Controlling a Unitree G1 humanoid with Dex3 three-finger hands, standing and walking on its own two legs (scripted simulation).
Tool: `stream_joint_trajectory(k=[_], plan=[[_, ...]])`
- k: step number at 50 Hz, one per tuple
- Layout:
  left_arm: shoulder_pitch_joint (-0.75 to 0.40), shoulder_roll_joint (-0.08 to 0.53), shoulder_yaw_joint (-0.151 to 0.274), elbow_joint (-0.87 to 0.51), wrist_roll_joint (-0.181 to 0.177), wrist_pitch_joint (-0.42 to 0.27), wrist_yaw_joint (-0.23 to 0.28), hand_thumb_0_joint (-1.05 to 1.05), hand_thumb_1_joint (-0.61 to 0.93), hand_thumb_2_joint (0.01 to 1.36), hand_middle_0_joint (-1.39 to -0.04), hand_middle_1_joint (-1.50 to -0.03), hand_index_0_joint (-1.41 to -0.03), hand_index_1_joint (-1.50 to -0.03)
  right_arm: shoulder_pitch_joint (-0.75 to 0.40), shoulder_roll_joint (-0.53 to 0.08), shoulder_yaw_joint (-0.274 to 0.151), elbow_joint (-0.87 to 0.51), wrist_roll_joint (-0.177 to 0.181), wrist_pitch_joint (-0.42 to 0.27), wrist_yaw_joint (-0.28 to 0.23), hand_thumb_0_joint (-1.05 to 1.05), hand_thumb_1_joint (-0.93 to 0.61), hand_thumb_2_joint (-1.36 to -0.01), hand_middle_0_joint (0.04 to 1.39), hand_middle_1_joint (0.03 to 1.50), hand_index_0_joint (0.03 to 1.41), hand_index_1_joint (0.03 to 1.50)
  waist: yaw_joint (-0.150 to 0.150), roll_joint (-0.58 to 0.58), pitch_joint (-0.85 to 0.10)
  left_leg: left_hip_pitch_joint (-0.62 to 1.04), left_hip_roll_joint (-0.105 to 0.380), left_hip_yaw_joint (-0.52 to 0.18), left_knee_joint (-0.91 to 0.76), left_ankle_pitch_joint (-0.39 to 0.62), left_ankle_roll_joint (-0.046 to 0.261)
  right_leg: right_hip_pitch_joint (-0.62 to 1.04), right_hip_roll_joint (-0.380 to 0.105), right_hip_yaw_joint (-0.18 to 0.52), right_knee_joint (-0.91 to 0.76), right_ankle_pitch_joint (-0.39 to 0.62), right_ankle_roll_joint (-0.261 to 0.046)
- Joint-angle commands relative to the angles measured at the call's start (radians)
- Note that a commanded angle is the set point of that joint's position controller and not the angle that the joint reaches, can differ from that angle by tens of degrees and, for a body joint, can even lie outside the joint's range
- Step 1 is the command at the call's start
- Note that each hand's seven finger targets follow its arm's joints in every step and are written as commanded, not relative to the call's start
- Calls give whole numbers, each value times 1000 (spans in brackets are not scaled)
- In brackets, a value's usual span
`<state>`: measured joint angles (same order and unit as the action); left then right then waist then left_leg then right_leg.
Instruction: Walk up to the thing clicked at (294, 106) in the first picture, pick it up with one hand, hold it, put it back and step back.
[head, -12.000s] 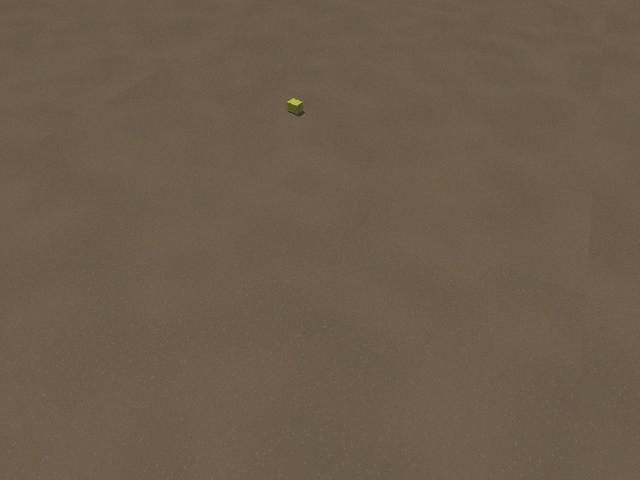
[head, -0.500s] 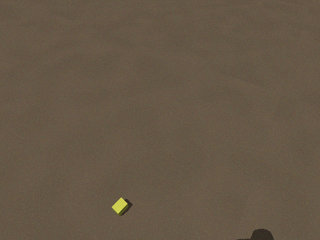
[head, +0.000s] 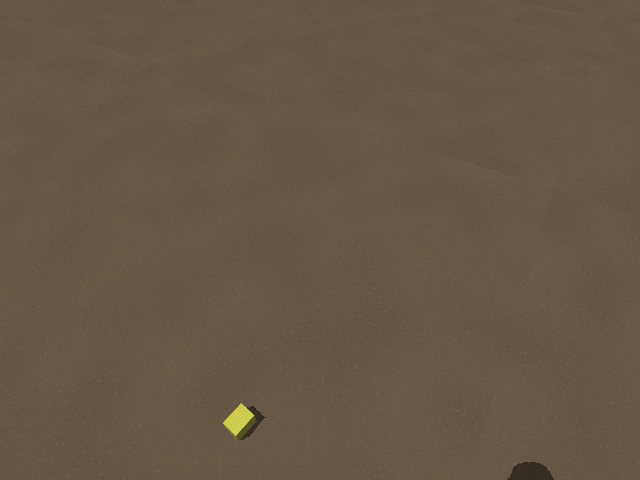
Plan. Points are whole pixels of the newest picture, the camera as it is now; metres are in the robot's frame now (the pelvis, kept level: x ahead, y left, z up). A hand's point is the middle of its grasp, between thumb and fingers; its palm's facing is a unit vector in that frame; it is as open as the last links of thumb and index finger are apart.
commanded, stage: walk up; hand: left
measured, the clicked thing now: (239, 422) +0.43 +0.25 -0.75
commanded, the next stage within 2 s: stand in 0.26 s
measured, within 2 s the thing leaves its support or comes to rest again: neither
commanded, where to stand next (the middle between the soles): +0.04 +0.01 m, yaw -1 degrees
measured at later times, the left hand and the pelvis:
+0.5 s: hand out of the picture +0.09 +0.25 -0.16, palm faces -0.02 -0.94 -0.34, open 7.3 cm; pelvis +0.01 -0.01 +0.00, yaw +0 degrees
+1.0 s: hand out of the picture +0.09 +0.25 -0.16, palm faces -0.04 -0.94 -0.35, open 7.3 cm; pelvis +0.01 -0.01 +0.00, yaw -1 degrees
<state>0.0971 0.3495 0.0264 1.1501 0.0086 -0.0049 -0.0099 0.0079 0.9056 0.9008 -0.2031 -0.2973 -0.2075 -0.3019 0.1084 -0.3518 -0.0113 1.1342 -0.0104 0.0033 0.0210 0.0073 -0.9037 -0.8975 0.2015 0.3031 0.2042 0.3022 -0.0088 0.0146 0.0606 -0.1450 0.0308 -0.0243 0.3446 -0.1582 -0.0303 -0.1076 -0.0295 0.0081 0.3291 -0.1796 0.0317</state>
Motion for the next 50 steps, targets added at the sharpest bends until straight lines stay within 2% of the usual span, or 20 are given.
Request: stream_joint_trajectory(k=[1,10,16,19,26,33,38,43,50], plan=[[-50,217,37,-65,1,-26,12,0,900,900,-200,-300,-200,-300,-54,-209,-43,-66,5,-28,-18,0,-900,-900,200,300,200,300,11,-3,-91,10,88,-81,-61,52,46,10,-84,61,-58,44,-45],[-52,218,35,-70,0,-26,16,0,900,900,-200,-300,-200,-300,-41,-209,-44,-68,7,-24,-21,0,-900,-900,200,300,200,300,5,-15,-108,43,87,-64,-34,125,49,14,-92,61,-48,124,-43],[-37,217,25,-71,-1,-25,15,0,900,900,-200,-300,-200,-300,-41,-208,-40,-64,-1,-29,-24,0,-900,-900,200,300,200,300,6,-18,-84,41,98,-67,-50,145,39,-1,-94,63,-42,101,-44],[-35,220,24,-75,-1,-27,13,0,900,900,-200,-300,-200,-300,-43,-209,-37,-67,1,-30,-22,0,-900,-900,200,300,200,300,5,-6,-79,35,94,-65,-55,117,39,-4,-96,69,-46,97,-41],[-36,219,20,-84,-1,-28,15,0,900,900,-200,-300,-200,-300,-45,-217,-38,-71,3,-31,-23,0,-900,-900,200,300,200,300,2,-9,-106,65,101,-60,-35,175,40,14,-101,69,-39,159,-44],[-29,227,19,-86,2,-26,16,0,900,900,-200,-300,-200,-300,-51,-213,-35,-75,3,-26,-23,0,-900,-900,200,300,200,300,2,-27,-95,63,98,-54,-34,145,40,3,-98,66,-48,138,-45],[-27,231,20,-91,-1,-27,17,0,900,900,-200,-300,-200,-300,-44,-216,-34,-74,4,-26,-23,0,-900,-900,200,300,200,300,3,-19,-98,60,97,-52,-35,165,39,16,-99,67,-42,173,-47],[-24,229,19,-92,0,-24,16,0,900,900,-200,-300,-200,-300,-42,-217,-33,-72,3,-25,-24,0,-900,-900,200,300,200,300,3,-20,-84,55,96,-50,-38,125,39,3,-98,72,-50,133,-49],[-18,228,19,-93,0,-26,16,0,900,900,-200,-300,-200,-300,-40,-221,-31,-73,4,-28,-24,0,-900,-900,200,300,200,300,8,-13,-98,61,101,-54,-38,162,42,19,-98,67,-39,164,-45]])
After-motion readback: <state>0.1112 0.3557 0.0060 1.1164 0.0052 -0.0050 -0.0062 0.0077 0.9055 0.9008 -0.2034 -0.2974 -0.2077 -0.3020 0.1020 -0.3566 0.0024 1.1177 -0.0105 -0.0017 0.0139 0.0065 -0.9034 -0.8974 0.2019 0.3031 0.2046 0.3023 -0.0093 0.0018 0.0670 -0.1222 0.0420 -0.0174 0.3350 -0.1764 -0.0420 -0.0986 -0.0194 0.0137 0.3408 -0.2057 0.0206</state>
